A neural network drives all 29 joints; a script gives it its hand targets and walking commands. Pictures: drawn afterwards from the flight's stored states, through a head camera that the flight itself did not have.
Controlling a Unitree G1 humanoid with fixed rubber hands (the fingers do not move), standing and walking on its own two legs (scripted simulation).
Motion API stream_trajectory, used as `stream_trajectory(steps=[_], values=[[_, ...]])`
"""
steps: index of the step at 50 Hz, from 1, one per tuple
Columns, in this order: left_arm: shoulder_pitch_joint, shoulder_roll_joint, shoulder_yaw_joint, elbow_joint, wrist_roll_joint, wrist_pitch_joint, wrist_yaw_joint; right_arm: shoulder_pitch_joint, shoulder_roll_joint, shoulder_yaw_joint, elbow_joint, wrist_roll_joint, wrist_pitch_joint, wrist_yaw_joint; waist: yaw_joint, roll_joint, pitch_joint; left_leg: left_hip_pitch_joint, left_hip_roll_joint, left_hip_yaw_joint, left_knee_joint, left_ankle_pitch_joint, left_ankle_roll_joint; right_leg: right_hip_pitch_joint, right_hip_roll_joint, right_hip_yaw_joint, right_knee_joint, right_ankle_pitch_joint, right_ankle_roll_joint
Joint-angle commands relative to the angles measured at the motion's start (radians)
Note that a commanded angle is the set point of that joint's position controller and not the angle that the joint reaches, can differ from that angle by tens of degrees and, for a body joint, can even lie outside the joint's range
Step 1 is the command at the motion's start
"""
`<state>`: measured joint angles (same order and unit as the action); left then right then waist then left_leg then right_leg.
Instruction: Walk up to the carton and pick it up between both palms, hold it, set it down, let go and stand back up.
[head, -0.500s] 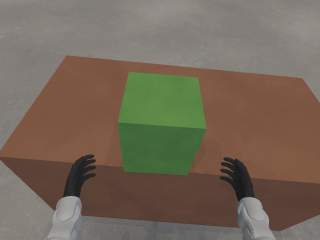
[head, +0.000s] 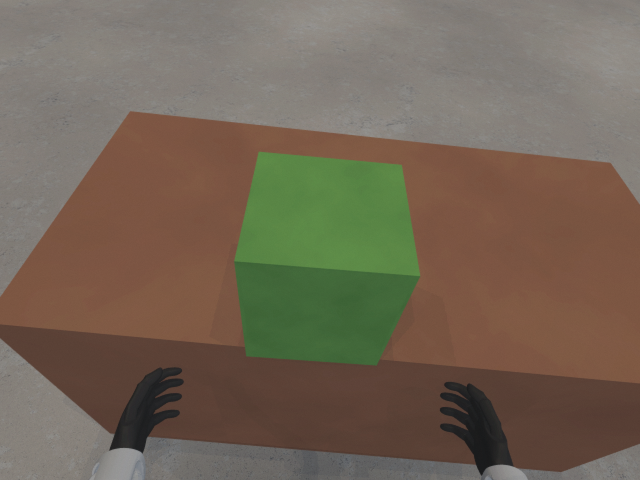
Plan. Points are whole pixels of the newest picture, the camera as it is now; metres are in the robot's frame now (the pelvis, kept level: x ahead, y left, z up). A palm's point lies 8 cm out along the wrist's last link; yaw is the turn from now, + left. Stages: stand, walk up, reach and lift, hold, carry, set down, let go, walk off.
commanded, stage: set down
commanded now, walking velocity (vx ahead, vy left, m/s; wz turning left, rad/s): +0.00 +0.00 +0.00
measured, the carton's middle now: (320, 264) +0.43 +0.02 -0.01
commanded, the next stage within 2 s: let go in 0.66 s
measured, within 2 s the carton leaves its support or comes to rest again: neither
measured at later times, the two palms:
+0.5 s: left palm (117, 479) +0.14 +0.23 -0.08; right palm out of the picture +0.16 -0.21 -0.08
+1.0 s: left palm out of the picture +0.14 +0.23 -0.10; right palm out of the picture +0.14 -0.21 -0.10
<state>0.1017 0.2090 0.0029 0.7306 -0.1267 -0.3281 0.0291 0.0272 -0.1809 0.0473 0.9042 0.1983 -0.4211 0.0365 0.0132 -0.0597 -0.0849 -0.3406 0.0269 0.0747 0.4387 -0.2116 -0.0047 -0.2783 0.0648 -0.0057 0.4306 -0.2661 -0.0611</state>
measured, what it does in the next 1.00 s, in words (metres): stands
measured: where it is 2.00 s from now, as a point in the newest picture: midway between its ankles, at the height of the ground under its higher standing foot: outside the picture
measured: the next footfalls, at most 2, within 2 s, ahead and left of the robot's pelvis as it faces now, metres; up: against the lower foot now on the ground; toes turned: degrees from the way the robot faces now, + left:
none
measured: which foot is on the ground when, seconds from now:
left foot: down 0.00-1.00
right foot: down 0.00-1.00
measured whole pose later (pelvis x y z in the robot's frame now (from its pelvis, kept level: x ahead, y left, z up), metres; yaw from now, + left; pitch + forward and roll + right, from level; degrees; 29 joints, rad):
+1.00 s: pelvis -0.02 +0.01 +0.00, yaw +0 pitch +2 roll +0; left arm 0.15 0.20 0.00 0.50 0.02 0.33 0.02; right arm 0.09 -0.11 -0.06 0.79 0.01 -0.04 0.02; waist -0.01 -0.05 0.03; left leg -0.27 0.02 0.07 0.42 -0.19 0.01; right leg -0.20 0.06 -0.01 0.41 -0.24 -0.05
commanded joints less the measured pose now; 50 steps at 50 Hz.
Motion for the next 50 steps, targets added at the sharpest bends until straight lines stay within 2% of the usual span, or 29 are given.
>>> stream_trajectory(steps=[1,10,15,24,33,39,45,47,48,50], values=[[-0.038,0.096,0.036,-0.192,0.036,0.041,-0.005,-0.033,-0.098,-0.023,-0.128,-0.015,-0.02,-0.003,0.016,0.053,-0.155,0.257,-0.021,-0.05,-0.012,0.286,-0.033,0.008,-0.03,0.067,-0.069,0.366,0.057],[0.053,0.117,0.038,-0.33,0.079,0.229,-0.013,0.044,-0.085,-0.056,-0.217,-0.086,0.066,-0.013,0.017,0.061,-0.087,0.28,-0.022,-0.042,-0.04,0.271,-0.027,0.014,-0.034,0.062,-0.108,0.337,0.07],[0.086,0.122,0.034,-0.378,0.085,0.295,-0.018,0.069,-0.078,-0.073,-0.255,-0.111,0.103,-0.018,0.011,0.054,-0.08,0.279,-0.021,-0.042,-0.045,0.285,-0.021,0.026,-0.039,0.062,-0.112,0.347,0.075],[0.111,0.112,0.031,-0.389,0.106,0.399,-0.032,0.088,-0.054,-0.083,-0.235,-0.134,0.174,-0.022,-0.001,0.047,-0.043,0.303,-0.015,-0.047,-0.061,0.251,-0.015,0.01,-0.051,0.064,-0.138,0.291,0.075],[0.073,0.108,0.023,-0.421,0.126,0.467,-0.016,0.059,-0.046,-0.118,-0.254,-0.168,0.217,-0.011,-0.006,0.052,-0.028,0.273,-0.008,-0.042,-0.064,0.17,-0.007,-0.013,-0.057,0.06,-0.132,0.197,0.072],[0.043,0.099,0.022,-0.39,0.133,0.525,-0.009,0.032,-0.037,-0.124,-0.24,-0.183,0.252,-0.009,-0.01,0.058,-0.006,0.246,-0.004,-0.039,-0.058,0.123,-0.008,-0.027,-0.067,0.057,-0.122,0.156,0.067],[-0.025,0.084,0.029,-0.36,0.143,0.619,-0.009,-0.019,-0.019,-0.126,-0.227,-0.189,0.327,-0.019,-0.014,0.051,-0.006,0.24,0.003,-0.045,-0.043,0.121,-0.008,-0.026,-0.08,0.058,-0.113,0.157,0.066],[-0.047,0.077,0.034,-0.348,0.15,0.647,-0.006,-0.034,-0.018,-0.129,-0.221,-0.191,0.354,-0.024,-0.015,0.053,-0.017,0.248,0.005,-0.047,-0.037,0.139,-0.009,-0.023,-0.082,0.058,-0.107,0.179,0.066],[-0.041,0.082,0.037,-0.382,0.146,0.647,-0.005,-0.027,-0.026,-0.136,-0.25,-0.187,0.355,-0.025,-0.012,0.049,-0.038,0.254,0.003,-0.048,-0.031,0.163,-0.006,-0.006,-0.075,0.057,-0.096,0.209,0.066],[-0.06,0.071,0.043,-0.343,0.157,0.666,-0.005,-0.045,-0.027,-0.135,-0.224,-0.193,0.374,-0.029,-0.017,0.054,-0.061,0.26,0.004,-0.054,-0.024,0.197,-0.007,0.002,-0.076,0.055,-0.085,0.247,0.066]])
